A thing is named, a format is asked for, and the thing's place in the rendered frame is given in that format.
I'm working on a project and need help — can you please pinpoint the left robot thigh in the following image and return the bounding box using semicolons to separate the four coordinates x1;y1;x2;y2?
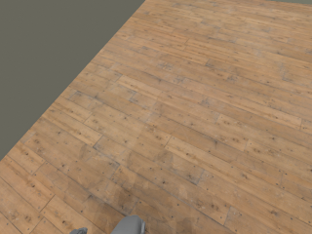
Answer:
110;215;146;234

